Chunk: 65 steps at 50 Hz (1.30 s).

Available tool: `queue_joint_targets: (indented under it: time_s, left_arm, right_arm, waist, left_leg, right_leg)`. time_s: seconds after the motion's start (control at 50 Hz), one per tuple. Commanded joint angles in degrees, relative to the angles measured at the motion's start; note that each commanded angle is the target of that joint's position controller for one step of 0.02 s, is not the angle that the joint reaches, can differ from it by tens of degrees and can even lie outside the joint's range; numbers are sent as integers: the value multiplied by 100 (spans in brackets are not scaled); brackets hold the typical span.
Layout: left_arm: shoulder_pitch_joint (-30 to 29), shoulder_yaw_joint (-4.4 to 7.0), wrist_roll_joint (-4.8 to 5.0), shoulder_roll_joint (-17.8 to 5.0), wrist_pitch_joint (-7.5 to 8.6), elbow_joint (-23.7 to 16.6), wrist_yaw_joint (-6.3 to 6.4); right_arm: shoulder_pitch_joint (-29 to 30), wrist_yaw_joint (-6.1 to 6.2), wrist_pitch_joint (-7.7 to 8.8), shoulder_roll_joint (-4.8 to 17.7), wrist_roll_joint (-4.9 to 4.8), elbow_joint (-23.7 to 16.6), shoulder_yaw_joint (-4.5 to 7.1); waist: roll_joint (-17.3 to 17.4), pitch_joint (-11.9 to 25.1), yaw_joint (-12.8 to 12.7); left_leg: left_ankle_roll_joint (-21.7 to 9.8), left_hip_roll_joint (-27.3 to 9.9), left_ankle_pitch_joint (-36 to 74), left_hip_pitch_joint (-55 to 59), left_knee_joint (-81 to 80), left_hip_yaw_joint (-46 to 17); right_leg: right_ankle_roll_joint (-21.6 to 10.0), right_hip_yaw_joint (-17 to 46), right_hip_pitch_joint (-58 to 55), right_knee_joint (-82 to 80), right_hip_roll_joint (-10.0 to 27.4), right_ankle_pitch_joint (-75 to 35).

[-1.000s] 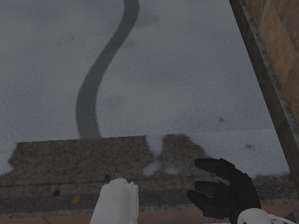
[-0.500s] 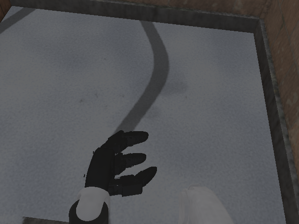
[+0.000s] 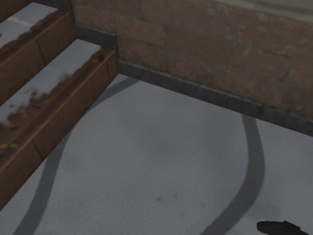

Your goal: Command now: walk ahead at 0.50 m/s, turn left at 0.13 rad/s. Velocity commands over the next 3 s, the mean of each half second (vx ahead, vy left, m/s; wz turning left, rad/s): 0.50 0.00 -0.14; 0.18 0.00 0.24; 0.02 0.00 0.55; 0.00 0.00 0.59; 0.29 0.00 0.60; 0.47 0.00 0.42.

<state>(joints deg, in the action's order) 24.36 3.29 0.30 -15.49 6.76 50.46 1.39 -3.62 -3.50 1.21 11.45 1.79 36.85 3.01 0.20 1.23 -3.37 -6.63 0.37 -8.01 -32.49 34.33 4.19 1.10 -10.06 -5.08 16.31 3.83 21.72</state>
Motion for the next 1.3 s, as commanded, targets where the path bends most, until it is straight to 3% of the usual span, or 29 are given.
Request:
queue_joint_targets:
  time_s: [0.02, 0.04, 0.06, 0.08, 0.1, 0.14, 0.18, 0.26, 0.3, 0.42, 0.48, 0.52, 0.56, 0.58, 0.6, 0.62, 0.66, 0.7, 0.72, 0.78, 0.9, 1.06, 1.08, 1.1, 1.12, 1.14, 1.18, 1.24, 1.3]
  left_arm:
    - [-194, 123, -2, -842, -111, -207, 10]
    - [-157, 62, -99, -564, -93, -418, 22]
    - [357, -96, 81, 150, -60, -773, -52]
    - [269, -2, 42, -379, -28, -821, -47]
    - [-387, 47, 63, -428, -1, -865, -25]
    - [-553, -14, -84, -289, -31, -924, -87]
    - [-216, -7, -192, -266, -249, -799, -178]
    - [-823, -4, -106, -179, -454, -999, -235]
    - [-1179, 14, -137, -215, -528, -1080, -302]
    - [-2111, -125, -170, 0, -477, -1269, -518]
    - [-2337, -137, -201, 49, -437, -1416, -410]
    - [-1784, -130, -267, 19, -369, -1283, -288]
    - [-322, -11, -370, -275, -211, -795, -201]
    - [373, 96, -497, -644, -122, -579, -110]
    - [439, 226, -530, -1194, -129, -544, -65]
    - [694, 253, -90, -1051, -182, -668, -81]
    - [-479, 38, -74, -379, -230, -781, -68]
    - [-742, -106, -10, -20, -277, -689, 62]
    - [-752, -141, -59, 0, -277, -678, 83]
    - [-908, 0, -126, -394, -176, -681, 50]
    - [-953, 62, -124, -419, -274, -636, 40]
    - [-892, 251, -143, -783, -484, -630, -38]
    - [-842, 267, -132, -777, -525, -598, -41]
    - [-693, 209, -146, -528, -649, -597, -46]
    - [-849, 118, -140, -178, -682, -1050, -62]
    - [-1295, 144, -165, -421, -757, -1083, 22]
    - [-1179, 146, -39, -507, -804, -1040, 45]
    - [-1071, 165, -176, -639, -768, -964, -6]
    - [-1134, 110, -49, -520, -821, -1043, -24]
  right_arm:
    - [-1639, 73, 212, 653, 170, 279, 305]
    - [-2333, 146, 271, 969, 203, 392, 384]
    - [-2021, 217, 324, 1533, 360, 272, 425]
    - [-1941, 252, 323, 1412, 88, 111, 453]
    - [-1711, 260, 346, 982, 24, 253, 305]
    - [-1593, 257, 434, 618, -31, 382, 176]
    - [-1667, 317, 492, 452, -92, 517, 77]
    - [-2060, 340, 561, 783, -82, 817, 125]
    - [-2225, 350, 557, 713, -93, 918, 107]
    - [-2251, 377, 587, 750, -57, 966, 86]
    - [-2519, 514, 526, 712, -55, 1190, 20]
    - [-2500, 609, 461, 914, -55, 1346, 16]
    - [-2111, 634, 395, 1144, -65, 1344, 40]
    - [-2099, 604, 420, 964, -145, 1196, -28]
    - [-3138, 500, 404, 19, -447, 1126, -243]
    - [-2844, 547, 330, 743, -428, 1258, -43]
    - [-1907, 504, 309, 725, -240, 1037, -58]
    - [-1955, 469, 105, 649, 71, 1146, -12]
    - [-2161, 457, -4, 565, 117, 1212, 7]
    - [-2199, 409, -187, 366, 78, 1121, -6]
    - [-1119, 325, -427, 466, 142, 719, 1]
    - [-812, 204, -361, 629, 104, 309, 38]
    - [-990, 213, -293, 676, 124, 341, 44]
    - [-1286, 224, -197, 980, 156, 423, 114]
    - [-1192, 308, -163, 1858, 97, 256, 326]
    - [-1813, 364, -165, 1912, 43, 429, 422]
    - [-1193, 431, -206, 1510, -7, 392, 336]
    - [-695, 444, -252, 1198, -113, 235, 240]
    - [-937, 416, -216, 1331, -111, 349, 281]
  waist:
    - [-1035, 744, 1156]
    - [-339, 1293, 1395]
    - [1563, 1566, 656]
    - [1073, 1867, 824]
    - [363, 1159, 708]
    - [234, 554, 458]
    - [415, 401, 242]
    - [280, -201, 291]
    - [344, -546, 323]
    - [372, -707, 643]
    - [320, -704, 653]
    - [554, -431, 352]
    - [587, 208, -328]
    - [274, 848, -558]
    - [-1485, 1871, -48]
    - [-547, 2817, -406]
    - [-228, 1016, 40]
    - [-182, 164, 363]
    - [-280, 165, 483]
    - [-371, 326, 704]
    - [-661, -40, 451]
    - [-621, 57, 309]
    - [-370, 120, 427]
    - [539, 209, 526]
    - [1994, -62, 394]
    - [1357, 19, 837]
    - [743, -124, 374]
    - [507, 239, 210]
    - [466, 341, 314]
  left_leg:
    - [-263, 267, 94, 2890, -897, 68]
    - [-259, -678, -636, 4157, -633, -988]
    - [-731, -2258, 183, 5161, -1127, -3810]
    - [-884, -2331, 635, 4697, -1624, -4506]
    - [-808, -1970, 864, 4089, -1555, -3360]
    - [-484, -1475, 1519, 3186, -1842, -2206]
    - [-288, -1209, 2037, 2691, -2019, -1499]
    - [-158, -1223, 1509, 2704, -2531, -1087]
    - [-100, -1208, 1355, 2612, -2741, -824]
    - [129, -958, 2615, 3175, -2886, 207]
    - [248, -1133, 4088, 3732, -2414, 407]
    - [270, -1209, 5869, 4037, -1618, 315]
    - [255, -1023, 5733, 3862, 136, 199]
    - [221, -759, 3769, 2785, 1523, 178]
    - [419, 356, -2445, 576, 4073, 189]
    - [415, 591, -2784, 419, 4889, -1043]
    - [454, 7, -1883, 50, 4106, -958]
    - [644, -183, -1456, 694, 3397, -780]
    - [699, -87, -1341, 1068, 3350, -675]
    - [677, -133, -1198, 999, 3192, -493]
    - [583, -374, -488, 768, 1639, -262]
    - [410, -189, -1363, 1390, 114, 1]
    - [345, -153, -863, 1772, -528, -111]
    - [195, -512, -440, 2268, -1518, -939]
    - [-625, -2117, 1500, 2766, -1773, -3499]
    - [-1270, -2267, 2395, 2620, -1729, -3439]
    - [-1024, -1603, 2035, 2384, -1702, -2423]
    - [-815, -1075, 2547, 2637, -1588, -1951]
    - [-780, -1026, 2364, 2932, -1552, -2034]
  right_leg:
    - [-804, 120, 848, 2045, 680, -5305]
    - [-813, 312, 1965, 3391, 444, -2931]
    - [-581, 547, 3975, 5367, -417, 733]
    - [-641, 1459, 4155, 5878, -392, 478]
    - [-618, 1512, 4261, 5912, -107, -193]
    - [-541, 1441, 4171, 5490, 106, -535]
    - [-384, 1427, 3926, 5467, 131, -615]
    - [-226, 1571, 4732, 5164, 90, -1136]
    - [-201, 1561, 5016, 4783, 19, -1517]
    - [-455, 659, 4569, 2627, -96, -2472]
    - [-695, 309, 4105, 1872, -320, -2249]
    - [-870, 188, 3482, 1660, -705, -1783]
    - [-1093, 475, 2044, 888, -743, -2367]
    - [-1285, 1052, 517, 1270, 70, -3908]
    - [-2394, 3217, -1790, 1863, 2253, -7595]
    - [-2551, 3738, -1771, 1612, 2290, -8030]
    - [-1881, 2382, 49, 688, 1733, -6106]
    - [-1440, 1586, 1532, -27, 1332, -5052]
    - [-1412, 1317, 1920, -112, 1215, -5159]
    - [-1551, 847, 2136, -192, 1257, -4952]
    - [-1401, 397, 2167, -506, 1191, -2004]
    - [-1183, 210, 1599, 613, 1493, -2117]
    - [-945, 64, 1702, 1031, 1376, -2034]
    - [-563, -204, 2039, 2028, 1011, -1340]
    - [8, -452, 3840, 3355, -105, 1119]
    - [71, 653, 3930, 4451, -300, 1692]
    - [50, 1119, 3951, 4761, -154, 654]
    - [87, 1106, 3754, 4702, -238, -23]
    - [213, 1172, 3685, 4183, -231, -26]
